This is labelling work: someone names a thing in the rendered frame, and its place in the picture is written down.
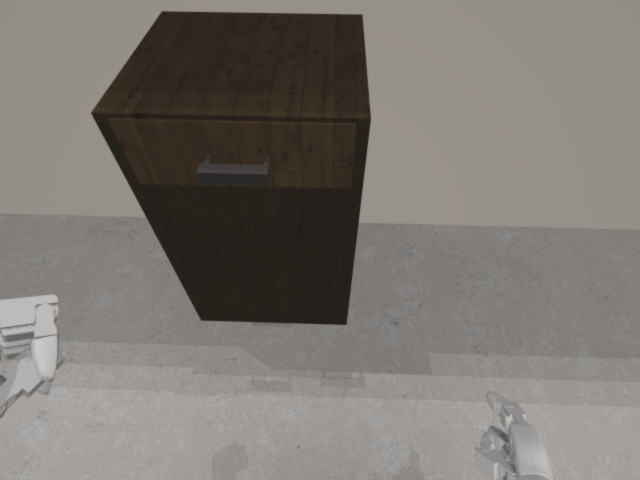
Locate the right robot hand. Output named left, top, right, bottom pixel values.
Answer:
left=474, top=391, right=554, bottom=480

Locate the handle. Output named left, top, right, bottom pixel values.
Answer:
left=196, top=154, right=271, bottom=185

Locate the left robot hand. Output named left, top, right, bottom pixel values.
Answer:
left=0, top=294, right=65, bottom=419

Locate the cabinet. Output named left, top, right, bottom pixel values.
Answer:
left=91, top=11, right=371, bottom=325

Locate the drawer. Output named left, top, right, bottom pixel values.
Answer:
left=108, top=118, right=356, bottom=188

